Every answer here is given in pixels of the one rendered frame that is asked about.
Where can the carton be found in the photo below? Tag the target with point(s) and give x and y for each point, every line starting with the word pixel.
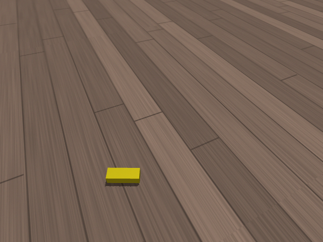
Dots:
pixel 123 175

